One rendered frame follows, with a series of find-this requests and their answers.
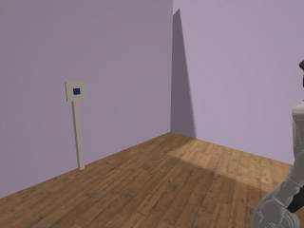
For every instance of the robot left forearm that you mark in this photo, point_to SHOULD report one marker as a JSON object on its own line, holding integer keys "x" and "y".
{"x": 291, "y": 186}

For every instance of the panel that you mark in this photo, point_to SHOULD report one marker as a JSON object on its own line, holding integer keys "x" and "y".
{"x": 74, "y": 99}

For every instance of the robot left hand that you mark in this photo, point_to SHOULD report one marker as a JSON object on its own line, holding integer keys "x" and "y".
{"x": 270, "y": 210}

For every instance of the left robot thigh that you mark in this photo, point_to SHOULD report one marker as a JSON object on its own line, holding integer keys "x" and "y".
{"x": 296, "y": 204}

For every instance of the robot left upper arm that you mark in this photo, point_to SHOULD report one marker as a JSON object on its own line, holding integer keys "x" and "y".
{"x": 298, "y": 116}

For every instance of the robot torso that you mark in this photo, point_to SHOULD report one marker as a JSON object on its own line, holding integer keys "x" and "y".
{"x": 297, "y": 145}

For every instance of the button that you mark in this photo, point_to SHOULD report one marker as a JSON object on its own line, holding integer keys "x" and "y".
{"x": 76, "y": 91}

